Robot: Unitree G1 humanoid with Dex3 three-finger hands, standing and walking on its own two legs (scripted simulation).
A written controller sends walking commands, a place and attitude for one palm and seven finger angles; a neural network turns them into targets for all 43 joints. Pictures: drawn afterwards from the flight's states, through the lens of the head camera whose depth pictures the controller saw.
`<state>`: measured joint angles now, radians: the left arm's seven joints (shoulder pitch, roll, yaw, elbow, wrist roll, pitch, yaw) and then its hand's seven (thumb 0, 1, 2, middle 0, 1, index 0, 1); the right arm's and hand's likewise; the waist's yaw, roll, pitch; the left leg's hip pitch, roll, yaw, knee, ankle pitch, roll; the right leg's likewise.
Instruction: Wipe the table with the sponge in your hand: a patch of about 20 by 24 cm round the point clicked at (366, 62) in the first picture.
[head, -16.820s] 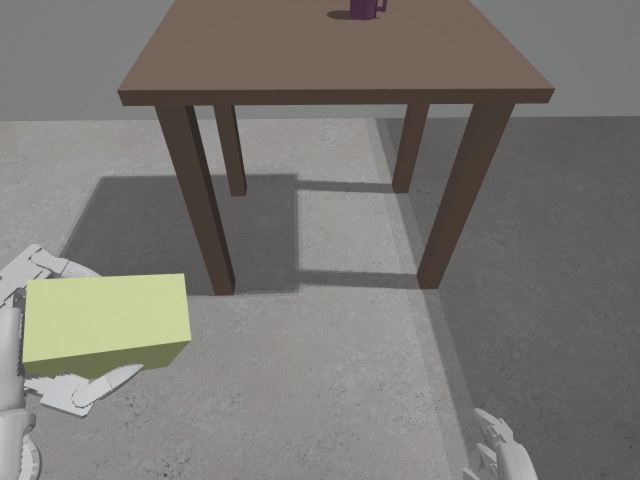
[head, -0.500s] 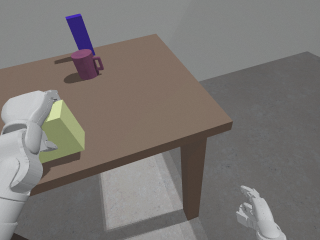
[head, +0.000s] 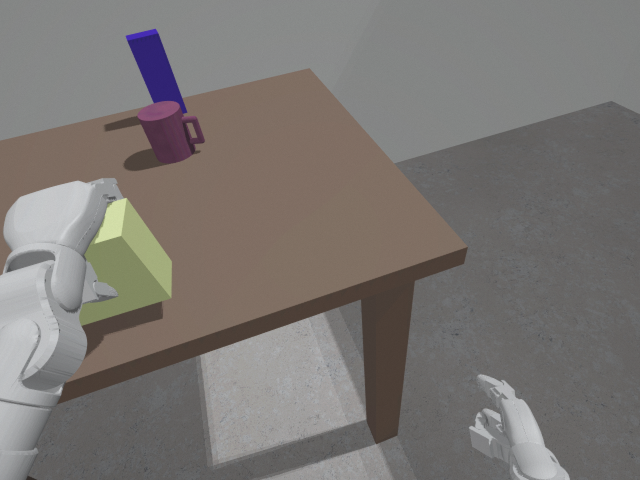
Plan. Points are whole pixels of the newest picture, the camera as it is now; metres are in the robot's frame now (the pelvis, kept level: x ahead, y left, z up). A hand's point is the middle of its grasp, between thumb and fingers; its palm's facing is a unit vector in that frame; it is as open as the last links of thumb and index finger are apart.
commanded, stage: move the sponge above the wiping area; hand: left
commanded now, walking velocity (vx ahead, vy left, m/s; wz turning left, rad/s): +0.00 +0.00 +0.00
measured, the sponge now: (112, 274) +0.28 +0.31 +0.14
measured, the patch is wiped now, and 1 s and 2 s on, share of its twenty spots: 0.00 0.00 0.00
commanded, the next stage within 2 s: lower the sponge onto the table in 1.52 s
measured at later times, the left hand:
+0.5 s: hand (63, 259) +0.25 +0.32 +0.20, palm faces +0.13 -0.01 -0.99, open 10.6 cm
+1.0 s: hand (50, 253) +0.25 +0.33 +0.21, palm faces +0.16 +0.01 -0.99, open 10.6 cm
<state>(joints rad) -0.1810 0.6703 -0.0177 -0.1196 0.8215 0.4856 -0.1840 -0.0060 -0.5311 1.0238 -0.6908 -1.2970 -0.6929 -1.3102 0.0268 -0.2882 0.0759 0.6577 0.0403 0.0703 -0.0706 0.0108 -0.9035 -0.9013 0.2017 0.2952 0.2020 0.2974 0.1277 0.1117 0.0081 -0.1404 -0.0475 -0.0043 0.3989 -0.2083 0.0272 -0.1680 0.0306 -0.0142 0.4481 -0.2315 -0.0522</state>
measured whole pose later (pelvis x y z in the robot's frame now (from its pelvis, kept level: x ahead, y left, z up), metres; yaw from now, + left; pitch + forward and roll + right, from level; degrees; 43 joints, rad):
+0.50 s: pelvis +0.00 +0.00 +0.00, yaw +0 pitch -4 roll +1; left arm -0.13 0.71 0.01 -0.19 0.80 0.50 -0.21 -0.01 -0.53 1.02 -0.69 -1.30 -0.69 -1.31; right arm 0.00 -0.28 0.09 0.65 0.04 0.08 -0.07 0.01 -0.90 -0.90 0.20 0.30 0.20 0.30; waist 0.15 0.11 0.01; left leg -0.13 -0.05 -0.01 0.41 -0.21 0.02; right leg -0.16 0.03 -0.02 0.45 -0.23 -0.05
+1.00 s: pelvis -0.02 +0.00 +0.00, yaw +0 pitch -5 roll +1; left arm -0.19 0.73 0.03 -0.10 0.80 0.44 -0.19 -0.01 -0.53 1.02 -0.69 -1.29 -0.69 -1.31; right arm 0.03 -0.28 0.08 0.67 0.04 0.05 -0.08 0.01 -0.90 -0.90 0.20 0.30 0.20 0.30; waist 0.14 0.10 0.02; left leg -0.14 -0.04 -0.01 0.41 -0.19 0.02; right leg -0.16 0.04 -0.02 0.45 -0.21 -0.06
